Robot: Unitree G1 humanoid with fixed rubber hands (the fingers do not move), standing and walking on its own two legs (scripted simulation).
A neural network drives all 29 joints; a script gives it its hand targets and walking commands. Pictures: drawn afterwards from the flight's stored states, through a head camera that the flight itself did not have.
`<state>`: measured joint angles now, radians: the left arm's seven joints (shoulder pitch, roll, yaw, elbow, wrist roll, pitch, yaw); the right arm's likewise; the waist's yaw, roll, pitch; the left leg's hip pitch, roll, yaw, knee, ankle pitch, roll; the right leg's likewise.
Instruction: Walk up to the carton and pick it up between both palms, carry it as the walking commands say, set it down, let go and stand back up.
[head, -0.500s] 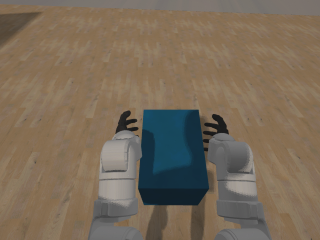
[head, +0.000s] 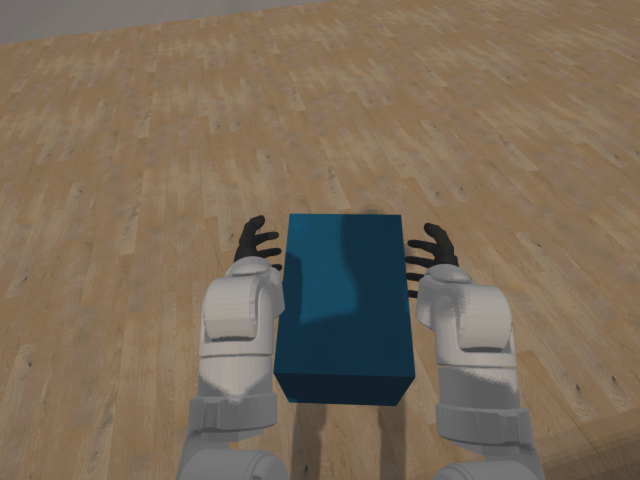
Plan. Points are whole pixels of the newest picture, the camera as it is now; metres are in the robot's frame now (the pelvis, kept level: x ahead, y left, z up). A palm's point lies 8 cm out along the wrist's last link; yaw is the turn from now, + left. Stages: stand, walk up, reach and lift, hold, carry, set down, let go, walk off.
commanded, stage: carry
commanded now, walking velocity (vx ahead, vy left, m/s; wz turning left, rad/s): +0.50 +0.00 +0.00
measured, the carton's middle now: (343, 311) +0.35 -0.02 +0.02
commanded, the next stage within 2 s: none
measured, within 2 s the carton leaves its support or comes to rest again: neither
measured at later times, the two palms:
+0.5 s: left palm (206, 272) +0.35 +0.14 +0.13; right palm (396, 250) +0.36 -0.09 +0.12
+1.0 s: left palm (191, 183) +0.56 +0.20 +0.10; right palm (335, 165) +0.57 -0.03 +0.10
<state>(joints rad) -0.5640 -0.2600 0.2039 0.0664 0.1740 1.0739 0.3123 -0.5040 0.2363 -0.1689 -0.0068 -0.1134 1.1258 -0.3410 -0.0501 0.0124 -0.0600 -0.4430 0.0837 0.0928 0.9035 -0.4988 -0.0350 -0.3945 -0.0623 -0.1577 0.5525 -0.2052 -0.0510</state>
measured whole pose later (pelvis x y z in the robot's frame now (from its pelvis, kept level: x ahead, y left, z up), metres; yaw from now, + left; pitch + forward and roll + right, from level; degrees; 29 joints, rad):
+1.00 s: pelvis +0.26 +0.07 +0.01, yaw +3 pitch +3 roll -1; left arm -0.37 -0.19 0.07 -0.09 0.09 1.18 0.29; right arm -0.36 0.18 -0.08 -0.10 -0.08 1.19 -0.27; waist 0.00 -0.04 -0.07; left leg -0.28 0.05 0.20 0.43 -0.21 0.05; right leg -0.49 -0.08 -0.07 0.93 -0.33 -0.02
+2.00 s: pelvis +0.86 +0.14 +0.01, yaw +3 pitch +4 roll +1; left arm -0.30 -0.17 0.03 -0.23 0.08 1.16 0.28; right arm -0.28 0.16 -0.01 -0.25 -0.06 1.19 -0.25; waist -0.01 -0.01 -0.09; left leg -0.10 0.02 0.20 0.35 -0.33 0.02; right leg -0.48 -0.06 -0.15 0.52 -0.22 -0.02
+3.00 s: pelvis +1.52 +0.21 +0.01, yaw +7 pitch +5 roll +1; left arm -0.28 -0.16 0.01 -0.19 0.07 1.20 0.27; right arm -0.22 0.14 -0.01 -0.26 -0.04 1.23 -0.25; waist 0.02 0.00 -0.12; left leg -0.39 0.05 0.05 1.07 -0.37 -0.01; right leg -0.27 -0.02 -0.22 0.40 -0.22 -0.07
